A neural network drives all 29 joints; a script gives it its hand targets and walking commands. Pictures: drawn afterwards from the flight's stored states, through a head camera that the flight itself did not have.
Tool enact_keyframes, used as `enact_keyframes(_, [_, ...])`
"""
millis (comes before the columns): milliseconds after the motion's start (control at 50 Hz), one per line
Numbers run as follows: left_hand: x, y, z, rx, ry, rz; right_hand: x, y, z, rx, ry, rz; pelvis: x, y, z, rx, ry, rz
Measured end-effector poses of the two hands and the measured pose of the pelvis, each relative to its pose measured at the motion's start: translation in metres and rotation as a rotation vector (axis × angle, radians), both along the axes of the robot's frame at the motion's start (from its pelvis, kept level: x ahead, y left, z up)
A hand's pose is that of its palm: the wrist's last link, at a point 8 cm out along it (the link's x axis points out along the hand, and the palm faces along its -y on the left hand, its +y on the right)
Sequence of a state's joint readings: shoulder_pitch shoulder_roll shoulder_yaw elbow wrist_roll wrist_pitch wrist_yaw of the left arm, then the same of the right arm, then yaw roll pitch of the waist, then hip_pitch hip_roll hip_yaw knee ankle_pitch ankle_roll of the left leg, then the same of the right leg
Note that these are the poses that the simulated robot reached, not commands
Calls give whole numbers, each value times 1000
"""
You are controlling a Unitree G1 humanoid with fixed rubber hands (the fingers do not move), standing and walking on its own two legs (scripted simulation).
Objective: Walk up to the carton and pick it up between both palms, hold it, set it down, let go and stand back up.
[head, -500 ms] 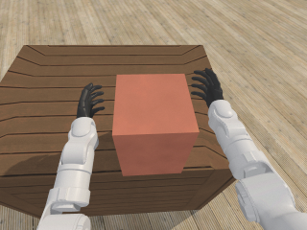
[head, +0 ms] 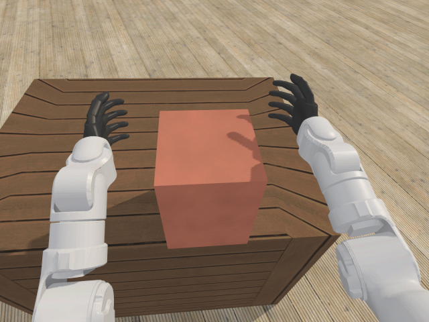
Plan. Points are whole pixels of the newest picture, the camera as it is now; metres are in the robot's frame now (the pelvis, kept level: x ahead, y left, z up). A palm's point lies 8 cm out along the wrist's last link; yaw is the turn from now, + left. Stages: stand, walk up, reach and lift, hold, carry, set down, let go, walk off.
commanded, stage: set down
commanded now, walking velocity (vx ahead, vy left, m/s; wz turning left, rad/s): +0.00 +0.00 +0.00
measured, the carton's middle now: (206, 181) +0.39 +0.04 +0.02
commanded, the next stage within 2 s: none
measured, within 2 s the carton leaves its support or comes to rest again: neither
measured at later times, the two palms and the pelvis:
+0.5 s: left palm (97, 166) +0.31 +0.21 +0.14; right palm (318, 151) +0.38 -0.16 +0.15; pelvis +0.01 +0.01 +0.00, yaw -1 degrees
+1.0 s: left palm (100, 217) +0.25 +0.20 +0.09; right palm (326, 208) +0.29 -0.18 +0.09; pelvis +0.00 +0.00 +0.00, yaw -1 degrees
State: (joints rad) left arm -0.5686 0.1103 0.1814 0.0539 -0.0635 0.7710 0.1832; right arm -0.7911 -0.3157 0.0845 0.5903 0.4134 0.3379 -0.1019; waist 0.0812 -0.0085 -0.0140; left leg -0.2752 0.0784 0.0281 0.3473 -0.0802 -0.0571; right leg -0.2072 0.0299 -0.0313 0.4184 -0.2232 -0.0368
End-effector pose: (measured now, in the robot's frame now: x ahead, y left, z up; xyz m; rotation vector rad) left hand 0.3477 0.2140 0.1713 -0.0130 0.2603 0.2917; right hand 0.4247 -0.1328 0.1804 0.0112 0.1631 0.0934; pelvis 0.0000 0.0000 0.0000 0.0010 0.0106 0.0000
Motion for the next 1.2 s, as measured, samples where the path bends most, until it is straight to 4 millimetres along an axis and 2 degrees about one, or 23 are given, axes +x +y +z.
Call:
enact_keyframes(180, [1,5,11,1,-8,6,1,-8,13,-14,-6,-1,6,3,1,-1,-11,-1])
enact_keyframes(320, [-6,4,-1,3,0,-7,-8,-16,1,-17,-4,-4,12,5,2,-1,-34,0])
enact_keyframes(460, [-26,-1,-24,-5,14,-17,-39,-23,-26,-4,-9,-13,14,6,3,0,-51,-6])
enact_keyframes(600, [-45,-1,-34,9,20,-14,-71,-33,-43,-4,-15,-21,9,5,3,2,-56,-19])
enact_keyframes(700, [-56,-2,-40,10,24,-14,-86,-37,-49,-8,-16,-18,3,3,3,4,-55,-23])
enact_keyframes(880, [-79,-9,-63,-13,52,-13,-108,-39,-70,-13,6,-30,-3,-1,2,8,-66,-17])
enact_keyframes(1040, [-100,-14,-85,-23,62,-9,-137,-44,-93,-12,14,-50,-2,-5,2,11,-72,-17])
enact_keyframes(1200, [-111,-19,-101,-21,64,-21,-162,-48,-111,-9,31,-51,2,-7,2,13,-63,-27])
